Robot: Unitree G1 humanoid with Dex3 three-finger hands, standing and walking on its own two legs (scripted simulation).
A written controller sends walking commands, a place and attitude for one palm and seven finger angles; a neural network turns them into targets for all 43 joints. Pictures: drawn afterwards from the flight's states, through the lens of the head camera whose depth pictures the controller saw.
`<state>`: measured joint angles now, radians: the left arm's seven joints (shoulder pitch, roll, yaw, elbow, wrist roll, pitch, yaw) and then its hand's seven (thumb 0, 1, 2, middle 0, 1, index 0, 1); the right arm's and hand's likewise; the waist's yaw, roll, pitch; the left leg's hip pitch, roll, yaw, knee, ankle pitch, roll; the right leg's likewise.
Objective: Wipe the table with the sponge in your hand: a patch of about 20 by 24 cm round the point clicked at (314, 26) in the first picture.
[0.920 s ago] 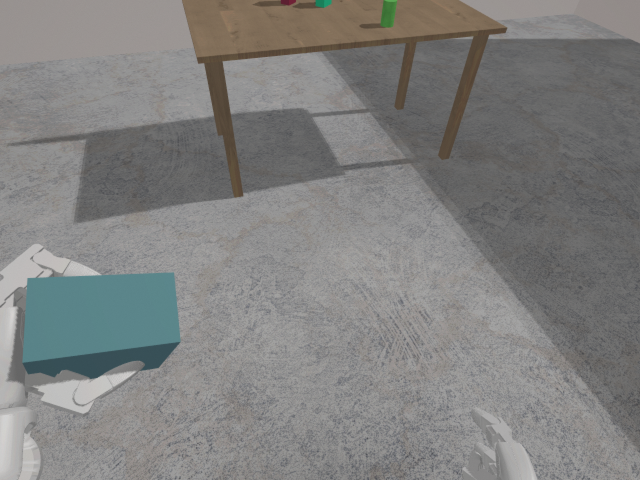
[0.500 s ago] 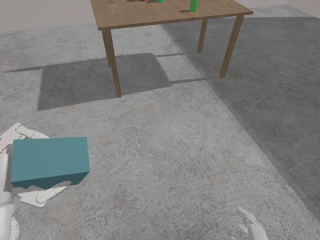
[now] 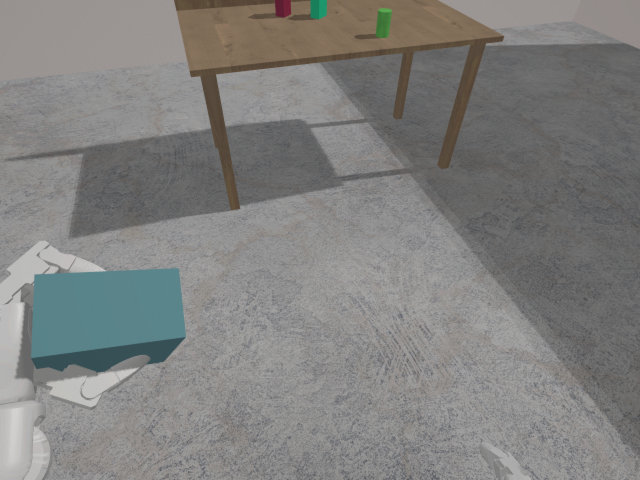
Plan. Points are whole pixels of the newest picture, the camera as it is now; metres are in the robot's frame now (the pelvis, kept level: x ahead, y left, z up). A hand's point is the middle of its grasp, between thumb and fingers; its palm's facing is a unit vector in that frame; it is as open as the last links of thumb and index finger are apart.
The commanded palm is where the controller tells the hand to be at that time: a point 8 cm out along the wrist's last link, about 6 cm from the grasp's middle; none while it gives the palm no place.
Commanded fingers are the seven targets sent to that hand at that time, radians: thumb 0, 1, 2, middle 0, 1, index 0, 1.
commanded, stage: walk to a spot facing it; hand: left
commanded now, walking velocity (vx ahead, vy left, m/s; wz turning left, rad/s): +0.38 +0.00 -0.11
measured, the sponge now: (130, 323) +0.23 +0.20 +0.15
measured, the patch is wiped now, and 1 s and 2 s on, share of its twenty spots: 0.00 0.00 0.00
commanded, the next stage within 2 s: none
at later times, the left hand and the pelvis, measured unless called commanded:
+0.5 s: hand (212, 202) +0.38 +0.16 +0.18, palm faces +0.28 -0.80 -0.52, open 10.5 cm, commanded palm +0.32 +0.21 +0.19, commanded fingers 0.00 0.10 1.30 -1.20 -1.60 -1.20 -1.60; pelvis +0.13 -0.05 -0.01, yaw -5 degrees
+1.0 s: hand (246, 136) +0.52 +0.14 +0.19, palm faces +0.39 -0.84 -0.36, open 10.5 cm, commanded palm +0.47 +0.18 +0.19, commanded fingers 0.00 0.10 1.30 -1.20 -1.60 -1.20 -1.60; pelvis +0.28 -0.08 -0.01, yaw -5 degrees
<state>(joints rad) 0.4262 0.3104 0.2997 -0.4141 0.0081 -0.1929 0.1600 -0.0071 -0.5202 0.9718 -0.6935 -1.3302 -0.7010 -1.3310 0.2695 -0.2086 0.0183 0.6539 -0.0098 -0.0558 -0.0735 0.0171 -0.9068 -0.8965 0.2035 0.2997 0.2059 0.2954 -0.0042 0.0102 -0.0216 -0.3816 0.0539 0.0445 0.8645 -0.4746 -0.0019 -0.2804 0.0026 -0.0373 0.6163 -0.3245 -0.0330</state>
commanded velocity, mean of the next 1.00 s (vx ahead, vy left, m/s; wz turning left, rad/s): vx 0.38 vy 0.00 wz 0.02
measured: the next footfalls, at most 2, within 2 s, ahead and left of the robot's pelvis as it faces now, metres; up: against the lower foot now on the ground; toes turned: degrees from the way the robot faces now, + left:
right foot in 0.48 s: +0.24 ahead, -0.15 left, +0.00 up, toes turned -17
left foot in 0.98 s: +0.39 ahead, +0.05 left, +0.00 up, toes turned +8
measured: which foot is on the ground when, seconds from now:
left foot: down 0.00-0.48, up 0.50-0.96, down 0.98-1.00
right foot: down 0.00-0.12, up 0.14-0.46, down 0.48-0.98, up 1.00-1.00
